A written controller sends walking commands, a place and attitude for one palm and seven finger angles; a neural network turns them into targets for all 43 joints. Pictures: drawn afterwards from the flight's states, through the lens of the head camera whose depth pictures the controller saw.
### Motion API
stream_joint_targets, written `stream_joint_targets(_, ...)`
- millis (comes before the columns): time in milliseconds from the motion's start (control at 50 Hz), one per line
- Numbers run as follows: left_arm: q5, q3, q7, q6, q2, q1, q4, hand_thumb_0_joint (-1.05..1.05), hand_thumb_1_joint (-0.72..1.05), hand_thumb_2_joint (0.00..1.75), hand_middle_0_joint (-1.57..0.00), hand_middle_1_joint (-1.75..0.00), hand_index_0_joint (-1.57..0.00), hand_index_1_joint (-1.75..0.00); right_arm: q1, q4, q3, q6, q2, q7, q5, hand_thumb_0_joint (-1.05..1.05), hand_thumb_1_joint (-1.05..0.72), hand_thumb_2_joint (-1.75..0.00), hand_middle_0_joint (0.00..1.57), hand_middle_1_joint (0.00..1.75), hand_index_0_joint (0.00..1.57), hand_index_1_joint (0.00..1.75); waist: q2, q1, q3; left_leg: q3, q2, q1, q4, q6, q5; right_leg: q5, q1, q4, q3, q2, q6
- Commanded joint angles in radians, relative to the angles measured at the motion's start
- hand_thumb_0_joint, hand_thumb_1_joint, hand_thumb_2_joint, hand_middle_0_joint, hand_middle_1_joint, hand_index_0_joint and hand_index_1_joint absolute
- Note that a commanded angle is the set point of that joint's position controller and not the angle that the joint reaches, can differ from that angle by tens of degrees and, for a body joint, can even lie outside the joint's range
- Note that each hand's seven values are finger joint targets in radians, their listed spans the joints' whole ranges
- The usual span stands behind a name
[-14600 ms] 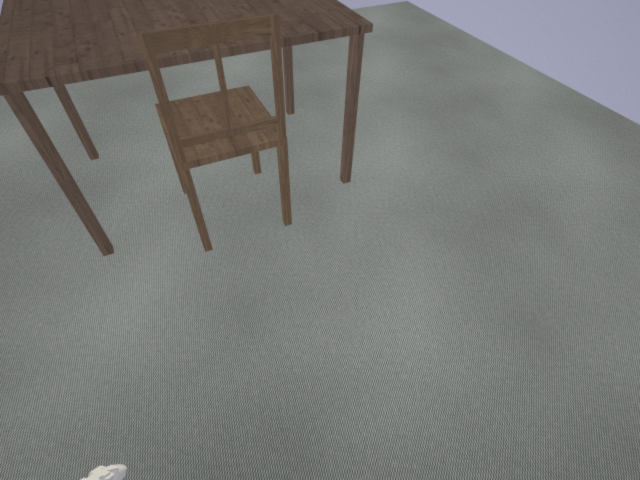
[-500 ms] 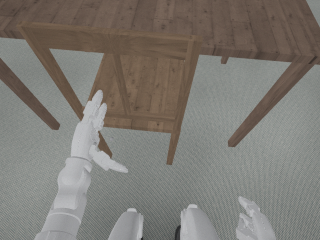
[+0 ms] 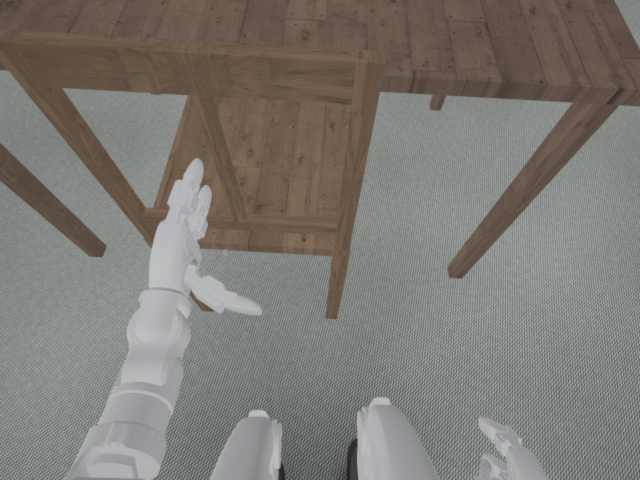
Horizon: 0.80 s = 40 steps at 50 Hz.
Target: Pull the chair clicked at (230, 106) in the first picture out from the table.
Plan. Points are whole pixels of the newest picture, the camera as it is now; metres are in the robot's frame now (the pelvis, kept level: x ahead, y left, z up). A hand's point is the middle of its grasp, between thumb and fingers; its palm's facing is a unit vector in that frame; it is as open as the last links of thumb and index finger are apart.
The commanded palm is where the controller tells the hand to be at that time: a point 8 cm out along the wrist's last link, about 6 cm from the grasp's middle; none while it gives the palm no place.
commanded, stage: aim the fingers beside a spindle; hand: left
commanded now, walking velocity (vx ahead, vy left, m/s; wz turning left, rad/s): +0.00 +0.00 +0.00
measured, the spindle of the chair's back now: (224, 167) +0.52 +0.13 +0.01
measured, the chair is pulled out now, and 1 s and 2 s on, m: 0.00 0.00 0.00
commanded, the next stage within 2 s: push the fingers through the gap in 0.36 s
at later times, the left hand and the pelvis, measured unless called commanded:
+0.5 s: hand (227, 258) +0.38 +0.11 +0.02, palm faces -0.09 -1.00 -0.03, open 16.9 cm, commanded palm +0.36 +0.17 +0.03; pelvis +0.00 +0.00 +0.00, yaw +0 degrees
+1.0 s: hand (231, 224) +0.42 +0.11 +0.03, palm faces -0.08 -1.00 -0.03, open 16.9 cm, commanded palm +0.41 +0.16 +0.03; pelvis -0.01 +0.01 +0.00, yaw +0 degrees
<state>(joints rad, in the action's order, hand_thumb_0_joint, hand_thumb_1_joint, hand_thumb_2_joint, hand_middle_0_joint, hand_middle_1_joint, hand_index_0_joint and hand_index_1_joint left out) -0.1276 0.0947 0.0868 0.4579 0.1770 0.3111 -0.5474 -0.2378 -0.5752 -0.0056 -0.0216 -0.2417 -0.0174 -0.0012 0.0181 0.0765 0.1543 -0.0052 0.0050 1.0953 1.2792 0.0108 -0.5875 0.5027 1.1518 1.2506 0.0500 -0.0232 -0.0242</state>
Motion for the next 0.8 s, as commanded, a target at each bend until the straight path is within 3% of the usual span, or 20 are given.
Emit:
stream_joint_targets(0, -0.010, 0.014, 0.005, 0.076, 0.091, 0.246, 0.240, 0.00, -0.50, 0.30, -0.06, -0.08, -0.06, -0.08, -0.048, 0.118, -0.053, -0.040, -0.142, 0.012, -0.002, 0.00, -0.90, -0.90, 0.20, 0.30, 0.20, 0.30, -0.013, 0.009, 0.449, 0.021, 0.008, -0.176, -0.163, 0.009, 0.323, -0.304, -0.379, -0.164, -0.043, 0.008, -0.002)
stream_joint_targets(20, -0.007, 0.009, 0.003, 0.080, 0.084, 0.227, 0.242, 0.00, -0.50, 0.30, -0.06, -0.08, -0.06, -0.08, -0.048, 0.118, -0.054, -0.040, -0.141, 0.012, -0.002, 0.00, -0.90, -0.90, 0.20, 0.30, 0.20, 0.30, -0.011, 0.001, 0.457, 0.024, 0.009, -0.185, -0.164, 0.008, 0.325, -0.301, -0.378, -0.160, -0.043, 0.009, -0.004)
stream_joint_targets(60, -0.005, -0.021, -0.001, 0.079, 0.050, 0.232, 0.223, 0.00, -0.50, 0.30, -0.06, -0.08, -0.06, -0.08, -0.045, 0.114, -0.053, -0.040, -0.138, 0.010, -0.002, 0.00, -0.90, -0.90, 0.20, 0.30, 0.20, 0.30, -0.021, 0.016, 0.416, 0.024, 0.008, -0.181, -0.164, 0.009, 0.305, -0.275, -0.346, -0.169, -0.037, 0.008, -0.002)
stream_joint_targets(80, -0.002, 0.001, -0.005, 0.081, 0.076, 0.236, 0.215, 0.00, -0.50, 0.30, -0.06, -0.08, -0.06, -0.08, -0.046, 0.112, -0.054, -0.040, -0.142, 0.012, -0.002, 0.00, -0.90, -0.90, 0.20, 0.30, 0.20, 0.30, -0.029, 0.016, 0.404, 0.025, 0.008, -0.170, -0.162, 0.011, 0.298, -0.266, -0.344, -0.168, -0.037, 0.010, -0.003)
stream_joint_targets(120, 0.008, 0.000, -0.012, 0.084, 0.072, 0.241, 0.196, 0.00, -0.50, 0.30, -0.06, -0.08, -0.06, -0.08, -0.040, 0.114, -0.053, -0.038, -0.143, 0.010, 0.000, 0.00, -0.90, -0.90, 0.20, 0.30, 0.20, 0.30, -0.031, 0.012, 0.394, 0.024, 0.011, -0.155, -0.164, 0.010, 0.269, -0.236, -0.333, -0.168, -0.039, 0.007, -0.002)
stream_joint_targets(180, 0.018, 0.025, -0.025, 0.090, 0.104, 0.266, 0.187, 0.00, -0.50, 0.30, -0.06, -0.08, -0.06, -0.08, -0.039, 0.115, -0.052, -0.034, -0.146, 0.012, 0.002, 0.00, -0.90, -0.90, 0.20, 0.30, 0.20, 0.30, -0.023, 0.007, 0.399, 0.026, 0.013, -0.151, -0.158, 0.012, 0.270, -0.230, -0.330, -0.161, -0.040, 0.009, -0.005)
stream_joint_targets(220, 0.019, 0.004, -0.029, 0.096, 0.080, 0.295, 0.211, 0.00, -0.50, 0.30, -0.06, -0.08, -0.06, -0.08, -0.037, 0.117, -0.051, -0.034, -0.140, 0.009, 0.004, 0.00, -0.90, -0.90, 0.20, 0.30, 0.20, 0.30, 0.004, 0.008, 0.435, 0.028, 0.013, -0.180, -0.158, 0.010, 0.285, -0.242, -0.330, -0.155, -0.039, 0.008, -0.006)
stream_joint_targets(280, 0.014, 0.023, -0.025, 0.090, 0.100, 0.246, 0.205, 0.00, -0.50, 0.30, -0.06, -0.08, -0.06, -0.08, -0.039, 0.126, -0.050, -0.031, -0.143, 0.009, 0.003, 0.00, -0.90, -0.90, 0.20, 0.30, 0.20, 0.30, -0.009, -0.002, 0.453, 0.026, 0.013, -0.174, -0.158, 0.009, 0.314, -0.280, -0.365, -0.151, -0.040, 0.010, -0.008)
stream_joint_targets(380, 0.008, 0.016, -0.009, 0.079, 0.093, 0.224, 0.207, 0.00, -0.50, 0.30, -0.06, -0.08, -0.06, -0.08, -0.033, 0.133, -0.050, -0.028, -0.142, 0.010, -0.001, 0.00, -0.90, -0.90, 0.20, 0.30, 0.20, 0.30, -0.020, -0.003, 0.430, 0.023, 0.013, -0.161, -0.162, 0.010, 0.295, -0.270, -0.369, -0.160, -0.042, 0.011, -0.007)
stream_joint_targets(400, 0.008, -0.020, -0.002, 0.077, 0.057, 0.238, 0.216, 0.00, -0.50, 0.30, -0.06, -0.08, -0.06, -0.08, -0.033, 0.132, -0.048, -0.028, -0.138, 0.009, 0.000, 0.00, -0.90, -0.90, 0.20, 0.30, 0.20, 0.30, -0.010, 0.006, 0.436, 0.025, 0.012, -0.176, -0.163, 0.010, 0.300, -0.273, -0.358, -0.159, -0.039, 0.010, -0.006)
stream_joint_targets(460, -0.003, -0.004, 0.000, 0.076, 0.075, 0.249, 0.226, 0.00, -0.50, 0.30, -0.06, -0.08, -0.06, -0.08, -0.033, 0.126, -0.051, -0.030, -0.141, 0.013, -0.002, 0.00, -0.90, -0.90, 0.20, 0.30, 0.20, 0.30, -0.036, 0.012, 0.430, 0.020, 0.013, -0.165, -0.154, 0.013, 0.285, -0.266, -0.365, -0.172, -0.049, 0.009, -0.001)
stream_joint_targets(520, 0.003, 0.019, -0.006, 0.082, 0.102, 0.303, 0.212, 0.00, -0.50, 0.30, -0.06, -0.08, -0.06, -0.08, -0.038, 0.113, -0.049, -0.033, -0.142, 0.018, 0.000, 0.00, -0.90, -0.90, 0.20, 0.30, 0.20, 0.30, -0.020, 0.017, 0.415, 0.027, 0.013, -0.160, -0.153, 0.011, 0.283, -0.256, -0.347, -0.163, -0.043, 0.011, -0.004)
stream_joint_targets(560, 0.007, -0.005, -0.007, 0.089, 0.075, 0.314, 0.205, 0.00, -0.50, 0.30, -0.06, -0.08, -0.06, -0.08, -0.036, 0.110, -0.049, -0.037, -0.138, 0.016, 0.001, 0.00, -0.90, -0.90, 0.20, 0.30, 0.20, 0.30, 0.010, 0.017, 0.413, 0.028, 0.013, -0.173, -0.154, 0.008, 0.284, -0.246, -0.326, -0.161, -0.040, 0.009, -0.006)
stream_joint_targets(580, 0.009, -0.010, -0.009, 0.087, 0.075, 0.341, 0.194, 0.00, -0.50, 0.30, -0.06, -0.08, -0.06, -0.08, -0.042, 0.105, -0.048, -0.037, -0.142, 0.016, 0.003, 0.00, -0.90, -0.90, 0.20, 0.30, 0.20, 0.30, 0.002, 0.029, 0.413, 0.034, 0.012, -0.178, -0.151, 0.011, 0.294, -0.249, -0.314, -0.157, -0.034, 0.013, -0.007)
stream_joint_targets(620, 0.011, 0.020, -0.012, 0.089, 0.102, 0.350, 0.176, 0.00, -0.50, 0.30, -0.06, -0.08, -0.06, -0.08, -0.047, 0.098, -0.051, -0.036, -0.145, 0.017, 0.003, 0.00, -0.90, -0.90, 0.20, 0.30, 0.20, 0.30, -0.005, 0.022, 0.433, 0.032, 0.012, -0.174, -0.148, 0.009, 0.293, -0.253, -0.326, -0.156, -0.039, 0.012, -0.006)
stream_joint_targets(640, 0.011, 0.003, -0.010, 0.089, 0.083, 0.362, 0.179, 0.00, -0.50, 0.30, -0.06, -0.08, -0.06, -0.08, -0.044, 0.099, -0.050, -0.037, -0.143, 0.015, 0.004, 0.00, -0.90, -0.90, 0.20, 0.30, 0.20, 0.30, 0.019, 0.021, 0.442, 0.034, 0.012, -0.190, -0.151, 0.007, 0.304, -0.255, -0.316, -0.153, -0.036, 0.011, -0.007)
stream_joint_targets(740, 0.013, 0.031, -0.014, 0.075, 0.099, 0.395, 0.110, 0.00, -0.50, 0.30, -0.06, -0.08, -0.06, -0.08, -0.057, 0.094, -0.048, -0.029, -0.144, 0.012, 0.005, 0.00, -0.90, -0.90, 0.20, 0.30, 0.20, 0.30, -0.002, 0.023, 0.441, 0.028, 0.015, -0.161, -0.154, 0.008, 0.287, -0.249, -0.337, -0.161, -0.041, 0.014, -0.006)
stream_joint_targets(780, 0.013, 0.064, -0.018, 0.075, 0.131, 0.408, 0.083, 0.00, -0.50, 0.30, -0.06, -0.08, -0.06, -0.08, -0.064, 0.091, -0.049, -0.027, -0.149, 0.014, 0.005, 0.00, -0.90, -0.90, 0.20, 0.30, 0.20, 0.30, -0.026, 0.027, 0.438, 0.027, 0.014, -0.142, -0.148, 0.010, 0.283, -0.251, -0.341, -0.159, -0.042, 0.017, -0.005)
